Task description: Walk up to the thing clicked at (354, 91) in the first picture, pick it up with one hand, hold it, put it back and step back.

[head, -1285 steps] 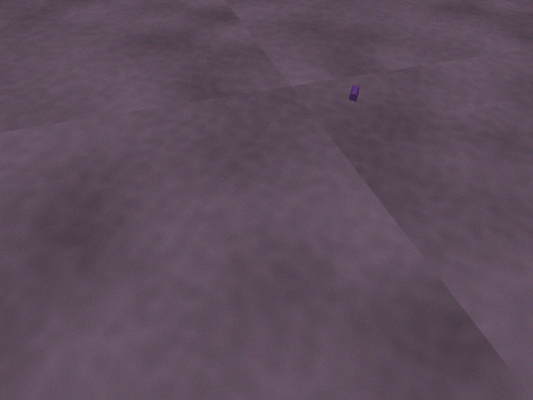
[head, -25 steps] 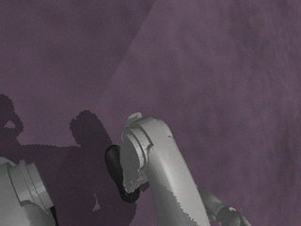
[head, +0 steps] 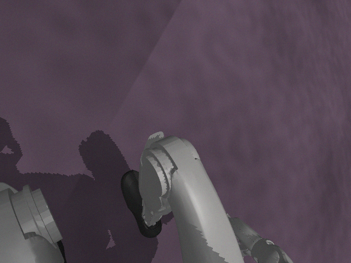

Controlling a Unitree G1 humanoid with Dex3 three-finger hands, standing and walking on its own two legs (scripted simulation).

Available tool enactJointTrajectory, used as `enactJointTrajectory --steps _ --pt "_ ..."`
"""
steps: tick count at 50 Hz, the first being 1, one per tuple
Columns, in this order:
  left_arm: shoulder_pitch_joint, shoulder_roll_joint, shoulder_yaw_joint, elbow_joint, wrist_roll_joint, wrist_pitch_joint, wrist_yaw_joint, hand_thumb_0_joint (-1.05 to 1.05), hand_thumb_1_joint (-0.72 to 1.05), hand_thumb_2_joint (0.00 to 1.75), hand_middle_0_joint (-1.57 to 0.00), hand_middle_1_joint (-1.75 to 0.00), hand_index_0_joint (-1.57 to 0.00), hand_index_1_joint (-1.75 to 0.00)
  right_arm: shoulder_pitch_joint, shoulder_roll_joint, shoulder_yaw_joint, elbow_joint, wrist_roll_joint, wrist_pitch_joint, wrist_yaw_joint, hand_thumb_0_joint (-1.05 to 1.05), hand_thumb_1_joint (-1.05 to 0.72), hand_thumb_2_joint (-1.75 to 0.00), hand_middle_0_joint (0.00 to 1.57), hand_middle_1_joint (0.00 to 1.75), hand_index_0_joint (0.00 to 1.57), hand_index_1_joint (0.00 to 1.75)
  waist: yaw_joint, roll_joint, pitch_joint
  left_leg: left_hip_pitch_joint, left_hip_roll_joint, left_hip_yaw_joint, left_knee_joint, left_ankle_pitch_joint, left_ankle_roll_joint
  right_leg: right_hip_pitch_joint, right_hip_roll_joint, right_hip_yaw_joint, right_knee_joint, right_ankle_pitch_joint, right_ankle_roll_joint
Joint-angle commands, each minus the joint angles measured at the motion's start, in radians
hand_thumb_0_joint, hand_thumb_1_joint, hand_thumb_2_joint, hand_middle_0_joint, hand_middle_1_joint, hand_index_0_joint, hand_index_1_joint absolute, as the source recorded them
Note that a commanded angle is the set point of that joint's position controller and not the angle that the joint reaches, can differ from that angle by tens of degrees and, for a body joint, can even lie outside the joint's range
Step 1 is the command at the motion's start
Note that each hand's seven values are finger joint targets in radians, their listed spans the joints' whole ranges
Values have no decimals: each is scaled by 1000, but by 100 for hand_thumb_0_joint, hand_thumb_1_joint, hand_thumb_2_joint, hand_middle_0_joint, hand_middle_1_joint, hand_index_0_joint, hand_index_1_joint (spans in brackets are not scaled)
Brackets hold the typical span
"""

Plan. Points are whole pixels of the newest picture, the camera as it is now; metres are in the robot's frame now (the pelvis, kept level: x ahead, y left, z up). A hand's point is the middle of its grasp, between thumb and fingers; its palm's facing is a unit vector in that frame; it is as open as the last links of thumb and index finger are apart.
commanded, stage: rest palm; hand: left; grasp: from above
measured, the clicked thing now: out of the picture +0.45 +0.39 -0.27
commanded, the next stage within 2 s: close in 0.40 s
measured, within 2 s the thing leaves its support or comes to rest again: neither
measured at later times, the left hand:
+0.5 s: hand out of the picture +0.43 +0.37 -0.25, palm faces -0.45 -0.17 -0.88, open 13.4 cm
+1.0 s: hand out of the picture +0.44 +0.38 -0.25, palm faces -0.46 -0.18 -0.87, open 12.0 cm
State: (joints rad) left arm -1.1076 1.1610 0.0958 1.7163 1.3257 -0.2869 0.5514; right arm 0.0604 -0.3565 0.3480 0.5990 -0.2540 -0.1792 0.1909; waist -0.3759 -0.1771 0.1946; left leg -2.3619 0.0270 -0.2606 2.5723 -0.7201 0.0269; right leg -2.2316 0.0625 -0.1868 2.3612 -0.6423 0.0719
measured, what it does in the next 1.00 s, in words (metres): stands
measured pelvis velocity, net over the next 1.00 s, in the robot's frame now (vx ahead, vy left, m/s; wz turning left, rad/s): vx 0.00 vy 0.00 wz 0.00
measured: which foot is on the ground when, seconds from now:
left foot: down 0.00-1.00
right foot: down 0.00-1.00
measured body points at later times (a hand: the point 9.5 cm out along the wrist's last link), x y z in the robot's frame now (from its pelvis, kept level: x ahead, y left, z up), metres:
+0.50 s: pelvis +0.00 +0.00 +0.00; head +0.28 +0.15 +0.32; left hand +0.45 +0.38 -0.20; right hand +0.09 -0.25 -0.05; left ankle +0.06 +0.12 -0.27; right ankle +0.12 -0.12 -0.27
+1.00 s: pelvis +0.00 +0.00 +0.00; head +0.29 +0.15 +0.31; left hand +0.46 +0.39 -0.20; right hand +0.08 -0.25 -0.05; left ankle +0.06 +0.12 -0.27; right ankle +0.12 -0.12 -0.27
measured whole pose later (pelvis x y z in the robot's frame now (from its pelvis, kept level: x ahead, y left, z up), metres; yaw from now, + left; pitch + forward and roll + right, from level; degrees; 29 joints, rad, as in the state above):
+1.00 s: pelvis +0.00 +0.00 +0.00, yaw +0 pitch +27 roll -16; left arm -1.09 1.18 0.12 1.69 1.30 -0.30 0.51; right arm 0.07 -0.36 0.36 0.59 -0.26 -0.17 0.19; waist -0.38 -0.18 0.21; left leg -2.36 0.03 -0.27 2.57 -0.73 0.02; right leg -2.23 0.06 -0.19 2.36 -0.65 0.07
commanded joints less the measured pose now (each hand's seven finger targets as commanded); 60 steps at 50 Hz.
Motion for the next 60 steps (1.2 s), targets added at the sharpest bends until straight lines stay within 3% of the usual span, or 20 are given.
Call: enactJointTrajectory --steps 1,4,8,9,12,15,20,25,26,34,35,39,40,44,48,49,52,54,56,60 --pt "-229 251 22 -135 -35 8 22 0 -36 84 -11 -102 -14 -98 179 -348 -100 14 12 3 -12 0 -89 -90 20 30 20 30 -32 620 -669 558 34 61 -297 266 -31 320 27 -100 -156 250 -89" --pt "-179 240 27 -81 -37 17 4 0 -36 84 -10 -102 -13 -98 178 -336 -88 8 17 5 -9 0 -89 -90 20 30 20 30 -43 590 -625 520 33 59 -288 268 -30 319 26 -97 -154 248 -86" --pt "-209 265 34 -141 -47 -4 -4 0 -37 84 -11 -101 -14 -98 176 -347 -94 9 11 14 -19 0 -89 -90 20 30 20 30 -29 604 -638 504 30 75 -285 254 -26 344 30 -94 -172 240 -91" --pt "-159 265 47 -92 -42 -3 -4 0 -37 85 -11 -101 -14 -97 179 -350 -92 9 7 17 -20 0 -89 -90 20 30 20 30 -32 595 -623 512 30 66 -293 249 -31 334 29 -102 -168 232 -92" --pt "-169 243 24 -121 -36 -13 -17 0 -38 86 -10 -102 -13 -99 176 -338 -84 -1 12 19 -16 0 -89 -90 20 30 20 30 -42 592 -623 537 34 61 -287 264 -31 324 28 -99 -161 239 -89" --pt "-195 254 32 -170 -47 -35 -8 0 -37 85 -10 -102 -13 -99 185 -345 -92 15 7 21 -17 0 -89 -90 20 30 20 30 -43 602 -653 552 36 62 -283 282 -28 354 33 -102 -170 255 -85" --pt "-182 240 25 -155 -26 -43 5 0 -39 87 -8 -103 -11 -99 197 -342 -92 23 -1 24 -13 0 -89 -90 20 30 20 30 -47 629 -641 571 37 62 -282 315 -33 335 32 -108 -160 273 -85" --pt "-199 246 27 -149 -21 -39 30 0 -40 89 -8 -103 -11 -100 179 -342 -95 23 1 21 -14 0 -89 -90 20 30 20 30 -37 598 -628 526 34 69 -282 263 -28 335 33 -103 -168 248 -87" --pt "-208 251 22 -156 -7 -34 35 0 -33 84 -12 -104 -16 -100 189 -338 -90 23 -5 19 -13 0 -88 -89 20 30 20 30 -42 632 -632 542 33 74 -289 270 -29 337 36 -102 -170 253 -90" --pt "-207 242 11 -87 -27 -5 38 0 -23 75 -19 -98 -24 -93 177 -347 -93 25 5 3 -14 0 -88 -89 20 30 20 30 -44 569 -602 500 33 67 -294 222 -25 316 33 -100 -168 223 -87" --pt "-254 259 17 -164 -26 -7 35 0 -21 73 -20 -97 -25 -92 186 -349 -92 22 5 0 -11 0 -88 -89 20 30 20 30 -42 622 -647 540 32 68 -287 266 -27 329 30 -99 -165 257 -86" --pt "-203 277 38 -104 -48 1 23 0 -17 71 -24 -92 -29 -88 185 -353 -85 14 6 2 -14 0 -88 -89 20 30 20 30 -43 560 -647 495 32 75 -273 261 -18 377 34 -94 -181 257 -81" --pt "-210 261 16 -119 -41 2 13 0 -18 71 -24 -92 -29 -87 185 -350 -87 12 11 1 -14 0 -88 -89 20 30 20 30 -43 573 -634 510 31 73 -278 261 -22 353 29 -90 -170 253 -85" --pt "-169 279 48 -99 -55 -5 -1 0 -14 68 -28 -89 -32 -84 177 -348 -84 11 10 7 -18 0 -88 -89 20 30 20 30 -34 586 -644 521 34 64 -279 277 -29 356 29 -100 -167 249 -88" --pt "-189 265 25 -163 -46 -15 -17 0 -9 64 -31 -85 -35 -80 182 -344 -89 11 10 16 -18 0 -88 -89 20 30 20 30 -34 615 -652 548 37 68 -277 304 -30 351 32 -95 -162 265 -89" --pt "-165 274 43 -122 -53 -17 -14 0 -9 64 -31 -84 -36 -80 181 -345 -85 20 7 20 -19 0 -88 -89 20 30 20 30 -35 604 -649 541 37 63 -280 299 -30 356 33 -101 -167 260 -88" --pt "-147 260 36 -108 -41 -25 -14 0 -6 62 -33 -83 -37 -78 178 -345 -79 7 7 24 -19 0 -88 -89 20 30 20 30 -40 579 -605 517 34 59 -283 283 -31 338 31 -107 -168 245 -90" --pt "-189 295 47 -162 -37 -37 -12 0 -3 60 -37 -79 -41 -75 172 -349 -83 8 7 27 -21 0 -88 -89 20 30 20 30 -31 602 -642 548 35 58 -280 282 -30 339 31 -104 -169 244 -90" --pt "-191 274 33 -184 -38 -39 -11 0 0 57 -38 -79 -43 -73 178 -349 -90 10 7 25 -18 0 -88 -89 20 30 20 30 -36 618 -639 562 38 62 -284 289 -31 337 31 -99 -165 251 -86" --pt "-179 274 49 -146 -34 -43 11 0 4 55 -42 -74 -46 -70 177 -345 -84 20 1 25 -17 0 -88 -89 20 30 20 30 -37 617 -643 556 38 58 -285 288 -32 341 31 -109 -168 252 -86"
